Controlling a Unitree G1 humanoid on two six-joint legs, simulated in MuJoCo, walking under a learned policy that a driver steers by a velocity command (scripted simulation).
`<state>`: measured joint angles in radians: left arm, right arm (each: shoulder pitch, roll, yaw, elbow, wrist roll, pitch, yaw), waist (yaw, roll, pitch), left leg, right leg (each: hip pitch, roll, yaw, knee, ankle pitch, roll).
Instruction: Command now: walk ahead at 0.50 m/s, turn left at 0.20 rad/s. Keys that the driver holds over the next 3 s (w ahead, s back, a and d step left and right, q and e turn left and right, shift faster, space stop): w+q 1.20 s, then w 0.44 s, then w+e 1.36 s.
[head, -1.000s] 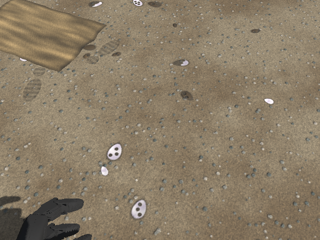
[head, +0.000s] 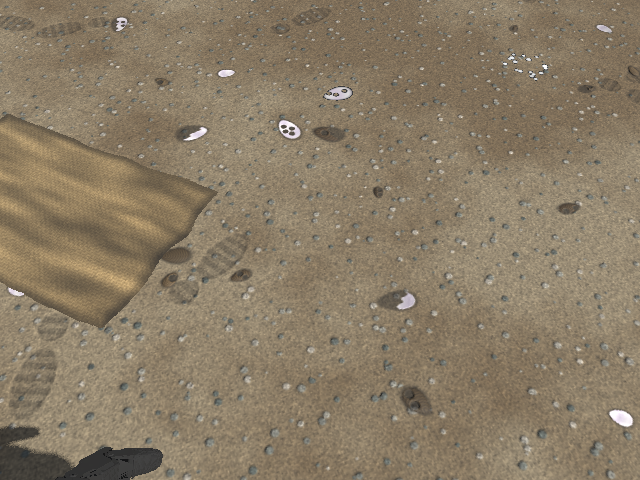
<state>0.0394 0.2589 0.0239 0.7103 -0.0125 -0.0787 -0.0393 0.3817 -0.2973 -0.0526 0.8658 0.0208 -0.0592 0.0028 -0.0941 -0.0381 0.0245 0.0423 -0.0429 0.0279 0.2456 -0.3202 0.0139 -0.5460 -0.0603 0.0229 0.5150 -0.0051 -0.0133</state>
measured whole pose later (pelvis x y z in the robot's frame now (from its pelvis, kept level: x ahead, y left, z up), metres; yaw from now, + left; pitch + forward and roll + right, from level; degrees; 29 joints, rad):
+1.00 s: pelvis +0.52 +0.11 +0.01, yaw +32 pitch +2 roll +0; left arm 0.01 0.28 0.05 0.72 0.00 -0.10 -0.02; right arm 0.36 -0.29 -0.08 0.73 0.02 -0.04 -0.02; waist -0.08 -0.05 0.03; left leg -0.08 -0.11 -0.17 0.38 -0.31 0.07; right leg -0.58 -0.03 0.10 0.52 0.05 0.05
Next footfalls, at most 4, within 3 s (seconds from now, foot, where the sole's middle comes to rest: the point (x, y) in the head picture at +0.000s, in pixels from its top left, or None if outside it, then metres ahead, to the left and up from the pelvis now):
0.04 right None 0.20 -0.13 -0.77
0.58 left None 0.44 0.16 -0.77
1.08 right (251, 346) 0.78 0.11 -0.77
1.58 left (84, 353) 0.80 0.49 -0.77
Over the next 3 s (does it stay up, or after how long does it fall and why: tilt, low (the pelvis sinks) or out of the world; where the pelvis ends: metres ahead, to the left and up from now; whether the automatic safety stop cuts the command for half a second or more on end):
stays up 1.41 0.72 0.00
